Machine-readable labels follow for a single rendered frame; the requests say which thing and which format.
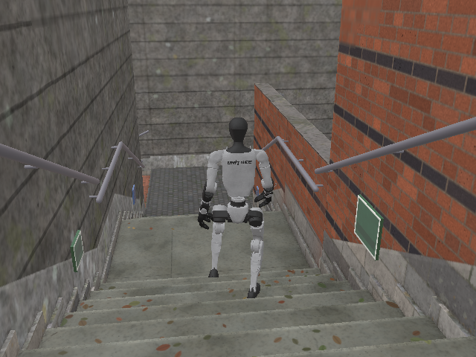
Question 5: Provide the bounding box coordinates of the robot left hand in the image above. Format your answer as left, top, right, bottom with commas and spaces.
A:
197, 212, 213, 229

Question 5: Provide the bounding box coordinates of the robot left forearm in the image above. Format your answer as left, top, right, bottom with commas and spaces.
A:
199, 182, 213, 214

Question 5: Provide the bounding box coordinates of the robot right upper arm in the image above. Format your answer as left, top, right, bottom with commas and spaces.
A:
254, 149, 273, 189

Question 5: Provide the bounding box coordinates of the robot right hand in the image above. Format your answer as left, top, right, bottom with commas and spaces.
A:
254, 192, 271, 208

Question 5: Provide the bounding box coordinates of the robot right thigh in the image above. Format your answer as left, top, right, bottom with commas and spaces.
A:
248, 208, 264, 253

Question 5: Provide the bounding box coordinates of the robot left shin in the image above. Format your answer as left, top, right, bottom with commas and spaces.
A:
211, 222, 222, 270

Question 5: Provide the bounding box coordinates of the robot right forearm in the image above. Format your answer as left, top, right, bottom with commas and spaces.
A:
263, 178, 274, 198

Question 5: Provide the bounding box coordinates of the robot left upper arm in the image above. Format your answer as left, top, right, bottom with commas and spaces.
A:
205, 150, 223, 193

